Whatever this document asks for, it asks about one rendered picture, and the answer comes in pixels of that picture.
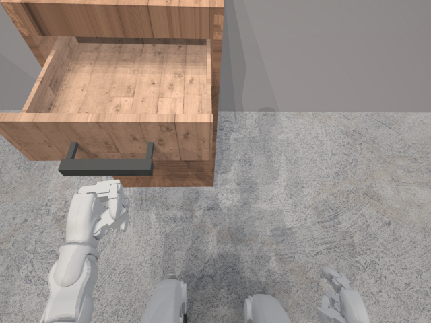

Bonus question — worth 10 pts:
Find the cabinet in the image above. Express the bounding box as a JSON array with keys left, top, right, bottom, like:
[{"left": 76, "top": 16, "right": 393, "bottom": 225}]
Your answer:
[{"left": 0, "top": 0, "right": 224, "bottom": 187}]

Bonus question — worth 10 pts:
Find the left robot thigh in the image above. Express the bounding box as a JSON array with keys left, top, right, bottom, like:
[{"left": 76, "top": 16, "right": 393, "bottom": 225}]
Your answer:
[{"left": 140, "top": 279, "right": 187, "bottom": 323}]

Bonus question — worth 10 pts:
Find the robot left forearm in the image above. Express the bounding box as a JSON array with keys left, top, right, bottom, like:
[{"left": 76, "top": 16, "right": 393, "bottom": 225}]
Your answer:
[{"left": 40, "top": 243, "right": 99, "bottom": 323}]

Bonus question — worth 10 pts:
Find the right robot hand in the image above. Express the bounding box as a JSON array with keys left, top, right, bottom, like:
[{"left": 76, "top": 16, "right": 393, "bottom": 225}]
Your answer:
[{"left": 317, "top": 266, "right": 371, "bottom": 323}]

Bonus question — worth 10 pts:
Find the handle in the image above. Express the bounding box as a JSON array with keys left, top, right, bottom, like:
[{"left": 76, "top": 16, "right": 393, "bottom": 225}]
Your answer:
[{"left": 58, "top": 142, "right": 154, "bottom": 176}]

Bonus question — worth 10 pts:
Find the right robot thigh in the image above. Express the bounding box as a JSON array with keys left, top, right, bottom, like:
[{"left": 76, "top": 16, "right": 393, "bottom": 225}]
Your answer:
[{"left": 244, "top": 294, "right": 292, "bottom": 323}]

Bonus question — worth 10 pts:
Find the robot thigh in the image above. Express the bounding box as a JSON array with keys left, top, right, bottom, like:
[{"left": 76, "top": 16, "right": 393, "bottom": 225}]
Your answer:
[
  {"left": 140, "top": 279, "right": 187, "bottom": 323},
  {"left": 244, "top": 294, "right": 292, "bottom": 323}
]

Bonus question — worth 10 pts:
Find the left robot hand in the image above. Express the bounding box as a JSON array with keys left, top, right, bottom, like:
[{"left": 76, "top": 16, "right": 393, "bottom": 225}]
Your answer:
[{"left": 66, "top": 180, "right": 130, "bottom": 248}]

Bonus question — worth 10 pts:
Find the drawer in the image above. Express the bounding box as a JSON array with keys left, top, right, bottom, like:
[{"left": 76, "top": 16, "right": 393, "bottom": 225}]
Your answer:
[{"left": 0, "top": 36, "right": 213, "bottom": 161}]

